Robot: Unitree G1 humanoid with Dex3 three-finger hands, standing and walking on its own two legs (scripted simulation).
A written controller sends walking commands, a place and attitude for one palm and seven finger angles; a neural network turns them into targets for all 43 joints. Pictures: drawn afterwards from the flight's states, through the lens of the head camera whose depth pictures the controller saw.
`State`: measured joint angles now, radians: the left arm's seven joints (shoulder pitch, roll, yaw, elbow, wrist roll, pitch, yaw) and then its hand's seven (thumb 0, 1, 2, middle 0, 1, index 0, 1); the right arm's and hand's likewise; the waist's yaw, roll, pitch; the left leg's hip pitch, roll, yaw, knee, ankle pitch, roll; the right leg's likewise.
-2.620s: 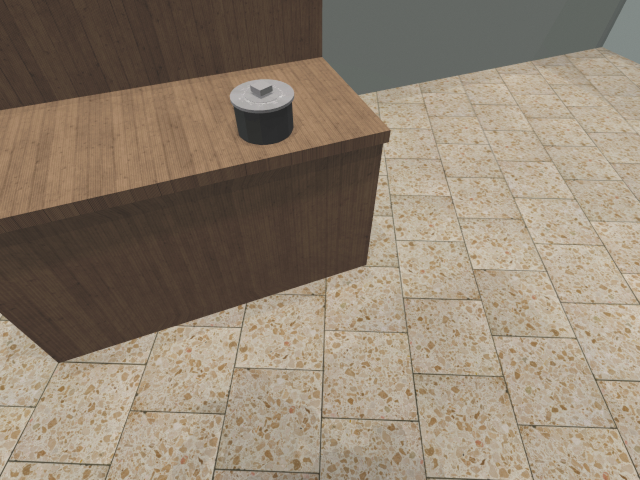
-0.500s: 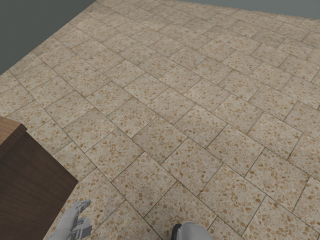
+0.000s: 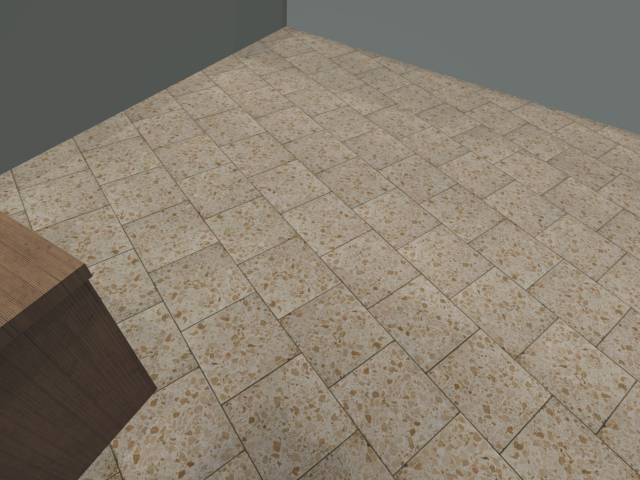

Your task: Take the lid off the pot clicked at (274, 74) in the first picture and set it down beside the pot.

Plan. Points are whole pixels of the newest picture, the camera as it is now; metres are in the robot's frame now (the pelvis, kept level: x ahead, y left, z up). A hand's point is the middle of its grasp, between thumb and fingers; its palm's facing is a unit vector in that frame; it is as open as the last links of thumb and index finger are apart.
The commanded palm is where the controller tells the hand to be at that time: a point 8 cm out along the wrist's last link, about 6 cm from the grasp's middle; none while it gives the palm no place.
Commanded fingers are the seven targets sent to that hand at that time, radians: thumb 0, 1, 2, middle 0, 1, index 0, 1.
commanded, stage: turn to face it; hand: left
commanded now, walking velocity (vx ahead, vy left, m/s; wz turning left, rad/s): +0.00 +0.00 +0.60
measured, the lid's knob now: out of the picture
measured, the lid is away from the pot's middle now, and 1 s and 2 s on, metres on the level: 0.00 0.00 0.00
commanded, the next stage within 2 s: take the last steps up to it in 1.66 s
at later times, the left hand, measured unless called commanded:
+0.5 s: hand out of the picture +0.03 +0.15 -0.14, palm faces +0.31 -0.91 -0.29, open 7.4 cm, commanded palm none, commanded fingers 0.00 0.90 0.90 -0.20 -0.30 -0.20 -0.30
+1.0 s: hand out of the picture -0.09 +0.18 -0.16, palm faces +0.59 -0.76 -0.27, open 7.4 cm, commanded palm none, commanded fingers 0.00 0.90 0.90 -0.20 -0.30 -0.20 -0.30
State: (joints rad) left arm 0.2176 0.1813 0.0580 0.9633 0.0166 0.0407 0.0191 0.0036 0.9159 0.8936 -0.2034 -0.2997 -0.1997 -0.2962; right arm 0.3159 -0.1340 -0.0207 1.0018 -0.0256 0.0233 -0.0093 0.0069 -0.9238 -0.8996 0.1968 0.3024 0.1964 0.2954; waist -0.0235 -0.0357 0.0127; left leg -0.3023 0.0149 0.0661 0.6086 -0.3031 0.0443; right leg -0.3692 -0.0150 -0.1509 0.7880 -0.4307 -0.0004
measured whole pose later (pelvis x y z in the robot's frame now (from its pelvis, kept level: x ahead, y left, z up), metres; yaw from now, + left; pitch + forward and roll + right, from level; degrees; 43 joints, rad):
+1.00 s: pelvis -0.01 -0.04 +0.01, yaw +35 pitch +0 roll -1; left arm 0.21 0.29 0.08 0.91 0.01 0.06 0.01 0.01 0.91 0.89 -0.20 -0.30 -0.20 -0.30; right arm 0.17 -0.21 -0.04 0.91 -0.01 0.03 0.01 0.00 -0.90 -0.90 0.20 0.30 0.20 0.30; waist 0.01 -0.03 0.09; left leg -0.25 -0.03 -0.02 0.50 -0.25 0.04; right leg -0.48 -0.09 -0.01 1.03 -0.40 0.10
